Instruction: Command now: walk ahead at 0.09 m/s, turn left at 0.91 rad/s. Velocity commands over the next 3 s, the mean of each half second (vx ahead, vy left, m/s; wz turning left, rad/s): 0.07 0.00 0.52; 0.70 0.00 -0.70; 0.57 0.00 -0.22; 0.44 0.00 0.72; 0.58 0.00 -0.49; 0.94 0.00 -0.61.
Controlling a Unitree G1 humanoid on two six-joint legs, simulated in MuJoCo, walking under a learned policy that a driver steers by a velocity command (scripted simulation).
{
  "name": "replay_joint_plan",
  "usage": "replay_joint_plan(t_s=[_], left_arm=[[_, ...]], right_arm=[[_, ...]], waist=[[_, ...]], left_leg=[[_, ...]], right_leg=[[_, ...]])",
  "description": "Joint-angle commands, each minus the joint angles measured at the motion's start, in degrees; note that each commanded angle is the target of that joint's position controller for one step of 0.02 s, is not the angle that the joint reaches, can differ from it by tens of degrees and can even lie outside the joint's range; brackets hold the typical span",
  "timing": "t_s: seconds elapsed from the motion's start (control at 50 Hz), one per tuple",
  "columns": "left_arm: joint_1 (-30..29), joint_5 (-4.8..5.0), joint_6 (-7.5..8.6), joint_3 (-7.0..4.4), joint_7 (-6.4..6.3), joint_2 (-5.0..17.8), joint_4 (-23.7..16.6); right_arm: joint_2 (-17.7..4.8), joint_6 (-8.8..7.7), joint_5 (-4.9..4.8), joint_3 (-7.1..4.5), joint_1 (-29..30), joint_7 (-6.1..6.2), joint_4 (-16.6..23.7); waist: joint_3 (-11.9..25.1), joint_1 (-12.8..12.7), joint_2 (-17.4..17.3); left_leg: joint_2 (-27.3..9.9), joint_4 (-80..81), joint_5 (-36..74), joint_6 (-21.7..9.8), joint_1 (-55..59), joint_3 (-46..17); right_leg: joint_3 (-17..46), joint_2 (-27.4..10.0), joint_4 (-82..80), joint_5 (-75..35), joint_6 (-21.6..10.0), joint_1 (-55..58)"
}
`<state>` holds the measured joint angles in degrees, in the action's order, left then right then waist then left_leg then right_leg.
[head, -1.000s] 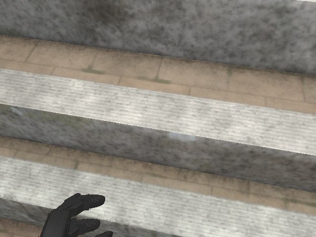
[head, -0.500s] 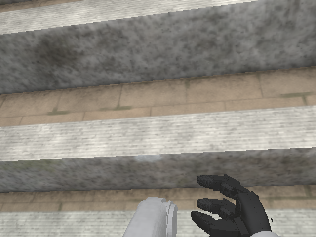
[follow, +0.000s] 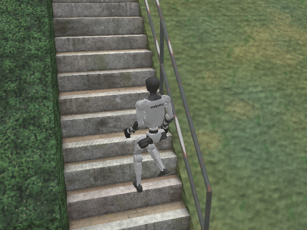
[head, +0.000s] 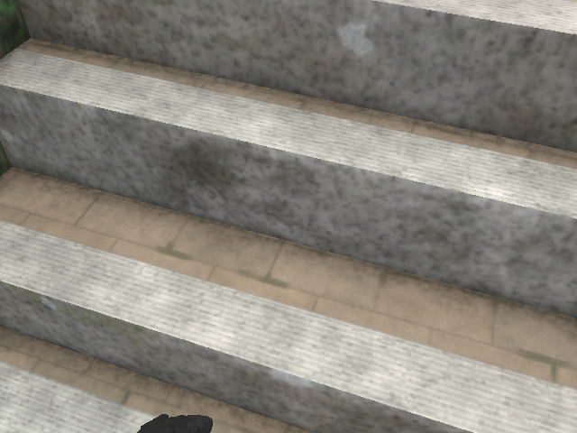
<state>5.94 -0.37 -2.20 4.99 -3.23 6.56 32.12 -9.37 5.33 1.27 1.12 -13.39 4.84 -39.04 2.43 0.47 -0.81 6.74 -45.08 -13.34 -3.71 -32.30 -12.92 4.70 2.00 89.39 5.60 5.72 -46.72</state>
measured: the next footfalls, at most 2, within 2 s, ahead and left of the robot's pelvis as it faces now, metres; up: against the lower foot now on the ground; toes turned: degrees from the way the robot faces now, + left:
right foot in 0.06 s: +0.08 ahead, -0.17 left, +0.00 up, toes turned +12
left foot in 0.48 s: -0.06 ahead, +0.13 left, -0.23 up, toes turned +12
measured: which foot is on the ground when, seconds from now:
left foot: down 0.00-0.06, up 0.08-0.46, down 0.48-1.00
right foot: up 0.00-0.04, down 0.06-0.46, up 0.48-1.00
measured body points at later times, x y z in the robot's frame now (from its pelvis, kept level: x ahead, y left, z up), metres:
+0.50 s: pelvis -0.07 +0.03 -0.12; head -0.03 +0.04 +0.32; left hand +0.02 +0.29 -0.23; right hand +0.14 -0.17 -0.24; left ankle -0.07 +0.13 -0.89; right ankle +0.02 -0.17 -0.68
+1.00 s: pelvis -0.20 +0.02 -0.19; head -0.26 +0.04 +0.25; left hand +0.02 +0.20 -0.27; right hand -0.09 -0.24 -0.27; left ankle -0.10 +0.12 -0.93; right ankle -0.24 -0.10 -0.72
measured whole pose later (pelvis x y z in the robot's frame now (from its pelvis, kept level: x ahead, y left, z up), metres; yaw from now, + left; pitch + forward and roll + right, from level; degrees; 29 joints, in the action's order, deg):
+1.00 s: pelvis -0.20 +0.02 -0.19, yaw -10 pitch +1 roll -3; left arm 9.3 -0.8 -2.0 1.0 -2.5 8.9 37.8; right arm -13.4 -3.0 2.2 3.0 -15.5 2.8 -40.1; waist 10.8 -1.2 -1.7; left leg -12.3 -27.8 -7.4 -2.0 -20.3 18.5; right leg -3.3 -2.2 97.4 -1.8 1.8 -44.8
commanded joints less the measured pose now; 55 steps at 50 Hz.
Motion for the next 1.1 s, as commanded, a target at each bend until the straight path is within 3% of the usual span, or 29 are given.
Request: replay_joint_plan(t_s=[0.02,0.06,0.08,0.1,0.12,0.14,0.16,0.18,0.22,0.32,0.36,0.42,0.44,0.46,0.5,0.52,0.56,0.6,0.62,0.66,0.7,0.8,0.88,0.96,1.0,1.04,1.06,1.08,1.1], left_arm=[[9.0,0.92,-1.41,-3.02,-1.53,5.0,-1.4],[11.9,2.28,-0.5,-4.92,-0.1,6.5,4.9],[10.3,0.07,-1.08,-5.31,-0.58,8.9,6.7],[5.3,-1.74,-1.68,-5.93,-1.99,12.5,2.8],[-1.5,-3.02,-2.12,-5.97,-3.08,12.6,-1.6],[-6.3,-3.5,-2.48,-4.34,-3.67,6.9,-4.6],[-3.2,-2.57,-2.54,-4.69,-3.41,6.7,-4.1],[1.1,-1.35,-1.24,-5.16,-4.29,7.6,-3.9],[4.1,-2.57,0.38,-4.93,-5.2,7.4,-3.6],[10.2,-1.39,1.72,-7.3,-4.07,11.0,-3.3],[12.1,-0.09,1.01,-6.7,-3.72,9.1,-0.2],[11.6,1.31,-0.58,-8.06,-3.78,9.7,-1.1],[5.4,2.18,0.2,-8.16,-4.48,10.1,-1.8],[3.3,0.53,0.53,-7.1,-4.03,4.1,-2.4],[-1.7,0.13,2.87,-5.45,-2.64,-4.1,-1.7],[11.2,1.35,4.1,-5.76,-1.39,-2.3,3.8],[4.4,1.95,5.43,-3.8,-1.03,-4.5,0.9],[5.2,3.3,5.56,-1.15,-1.93,-5.4,-3.1],[1.7,2.37,4.86,-3.18,-1.48,0.1,-2.4],[1.2,-0.15,4.08,-4.22,-0.51,2.8,-0.4],[-0.6,0.51,3.88,-3.86,-0.66,0.8,0.3],[-1.2,0.54,3.22,-1.95,0.33,-3.2,0.4],[-2.0,1.13,2.37,-3.27,0.64,0.5,0.0],[11.8,-0.76,0.1,-5.42,0.86,6.0,5.3],[8.2,-0.7,-1.13,-6.03,0.48,7.3,5.9],[5.0,-0.39,-0.58,-4.93,2.45,6.2,5.9],[4.0,0.21,0.72,-4.88,3.9,4.8,7.8],[5.1,0.49,3.55,-4.89,4.49,6.3,8.9],[1.0,-1.55,5.96,-5.35,4.78,11.9,7.7]], right_arm=[[-9.7,0.5,-0.8,-3.95,8.4,2.44,11.2],[-8.1,-1.55,-4.9,-5.03,4.8,0.77,10.8],[-2.4,-3.32,-5.12,-4.18,1.5,-1.27,11.4],[-3.8,-4.68,-4.87,-3.88,-5.7,-3.05,10.6],[-6.7,-3.58,-4.84,-4.11,-7.1,-2.73,9.4],[-7.8,-1.17,-4.84,-4.43,-3.7,-1.7,9.8],[-11.4,-0.62,-3.52,-4.4,-4.9,-1.36,9.5],[-12.3,-0.94,-2.06,-4.34,0.2,-2.13,12.5],[-10.9,-2.47,-2.78,-3.97,2.0,-3.4,12.6],[-9.2,-3.18,-3.15,-2.59,3.7,-3.54,11.8],[-7.4,-2.33,-3.33,-1.75,-2.0,-4.63,7.1],[-6.1,-2.08,-1.58,-1.64,2.2,-6.49,3.6],[-6.2,-2.08,-2.54,-2.19,-10.7,-5.54,0.3],[-7.6,-2.01,-1.27,-1.76,-9.9,-5.14,-1.6],[-12.8,-3.7,1.91,-2.16,-15.6,-3.48,-3.5],[-17.2,-4.1,1.16,-4.29,-18.8,-4.91,-7.2],[-15.4,-3.59,2.01,-3.94,-10.0,-6.84,-3.6],[-23.2,-5.64,0.83,-6.08,-0.9,-4.38,0.8],[-13.4,-7.15,2.62,-3.13,1.7,-2.29,2.2],[-10.4,-9.59,3.17,-1.44,1.2,-1.48,2.8],[-8.3,-9.49,2.35,-0.14,-1.4,-1.66,1.8],[-10.1,-9.99,2.57,-0.06,-6.6,0.13,1.2],[-13.0,-10.75,2.32,-0.62,-1.4,-0.02,2.6],[-14.6,-9.72,1.07,-0.89,19.6,-2.28,8.0],[-13.7,-9.83,-0.45,-1.52,17.1,-2.5,9.3],[-5.6,-8.01,-3.95,0.53,15.2,-1.92,13.4],[-4.2,-6.86,-4.61,0.36,10.3,-2.01,13.7],[-3.5,-5.3,-2.74,0.37,5.6,-2.24,14.5],[-3.2,-5.46,0.73,0.14,-0.6,-3.1,17.1]], waist=[[4.8,-6.4,-13.8],[2.0,-4.9,-7.7],[4.3,1.6,4.8],[6.5,5.3,17.2],[5.8,6.6,18.1],[3.0,7.7,9.8],[-1.7,6.8,2.4],[-3.2,3.6,0.8],[-2.4,0.9,-1.5],[0.1,-2.5,8.5],[1.6,-2.1,12.3],[-3.5,-6.2,10.6],[2.0,1.9,16.2],[4.8,-1.9,12.6],[11.9,3.8,-3.8],[14.6,0.6,-8.4],[6.4,-1.1,-11.2],[10.2,-4.2,-21.7],[9.8,-1.9,-10.1],[10.8,-1.1,-7.7],[6.9,-0.2,-8.9],[0.7,0.4,-8.6],[1.6,-1.2,-8.0],[1.2,-13.6,-4.8],[-2.5,-9.0,-3.5],[-7.3,-3.5,-3.5],[-5.8,-0.8,4.4],[-4.0,1.4,13.1],[0.9,10.0,19.0]], left_leg=[[-8.8,21.5,-23.9,-4.3,0.3,-21.9],[-6.3,-0.5,-27.0,-1.5,3.6,-11.4],[-0.7,-20.5,-23.1,2.4,-6.5,-0.9],[4.7,-40.9,-22.9,8.5,-17.6,2.4],[0.0,-58.4,-16.6,11.1,-20.6,4.8],[-3.3,-63.9,-9.0,12.6,-18.6,2.1],[-4.2,-57.7,-0.3,13.3,-19.3,6.5],[-6.7,-56.3,5.5,13.6,-19.2,2.7],[-5.3,-54.4,17.9,12.4,-14.9,3.2],[-8.0,-17.6,18.8,10.5,-5.7,7.4],[-9.4,5.8,14.2,7.5,9.2,12.6],[-7.9,38.2,42.4,4.6,17.4,19.7],[-12.2,46.3,47.6,1.8,17.8,16.3],[-15.4,44.8,56.4,0.1,22.3,14.7],[-20.8,19.3,77.1,6.0,42.1,4.1],[-24.3,14.6,50.4,4.1,48.6,4.8],[-19.4,9.0,30.7,3.7,46.6,8.4],[-38.1,30.9,-34.3,-4.6,36.9,-18.4],[-34.2,30.7,-32.0,-2.0,32.2,-15.5],[-28.3,27.7,-20.6,2.2,26.5,-4.7],[-25.7,26.3,-19.1,4.5,19.1,2.6],[-28.5,28.3,-20.2,3.1,15.5,5.5],[-31.4,32.7,-17.5,-2.3,12.0,10.5],[-23.1,34.6,-4.6,-2.0,-10.6,33.0],[-23.5,31.8,-11.4,-1.1,-4.2,33.8],[-26.2,14.2,-14.2,-3.1,9.0,25.4],[-24.7,-0.2,-15.1,-2.5,12.8,26.0],[-18.1,-23.0,-17.8,-1.1,11.9,27.8],[-11.8,-43.3,-18.4,1.2,-3.3,24.7]], right_leg=[[2.7,1.5,-43.1,16.1,-1.7,23.3],[0.3,-1.2,-63.4,14.7,-4.3,28.2],[7.7,-11.0,-54.4,-15.4,-7.0,36.3],[29.0,-22.1,-61.0,-27.6,-18.1,37.9],[34.3,-23.7,-64.6,-1.0,-22.4,28.8],[27.5,-20.5,-60.0,12.0,-21.7,22.0],[18.0,-15.4,-57.1,21.2,-19.6,19.5],[19.4,-15.8,-56.2,27.6,-18.3,18.4],[15.6,-14.5,-50.3,23.5,-18.6,18.5],[9.2,-14.5,-40.5,15.7,-17.0,23.8],[5.0,-10.2,-37.6,15.5,-13.8,19.9],[1.8,-6.1,-27.1,-1.3,-9.9,18.2],[1.4,-8.0,-17.9,0.7,-8.2,24.3],[-1.8,-5.2,-6.9,11.1,-5.6,18.9],[-5.3,2.2,29.1,46.4,0.7,-11.7],[-3.9,1.5,46.2,42.4,0.1,-25.2],[0.8,2.6,63.4,24.3,-0.1,-48.9],[4.4,-5.7,57.9,8.0,1.2,-53.0],[5.0,-3.7,63.0,0.0,1.0,-49.1],[3.4,-2.6,58.6,-9.6,0.5,-39.3],[1.4,0.0,55.5,-14.5,-1.2,-35.6],[0.4,0.3,50.5,-13.5,-2.3,-37.3],[-3.8,-1.1,48.3,-8.0,-1.0,-26.0],[-11.7,-2.8,3.9,-8.4,-3.6,19.8],[-11.6,-5.7,-22.8,-4.3,-7.0,22.7],[-5.1,-11.8,-58.3,7.8,-12.6,14.2],[-7.6,-11.3,-73.0,-3.9,-14.4,17.1],[-5.0,-7.7,-74.4,-7.6,-14.9,16.8],[-1.3,-5.5,-51.1,-36.7,-14.0,25.8]])
Over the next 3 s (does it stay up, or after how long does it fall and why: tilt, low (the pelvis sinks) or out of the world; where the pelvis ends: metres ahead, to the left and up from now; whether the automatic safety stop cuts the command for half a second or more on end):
stays up -0.06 0.05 -0.19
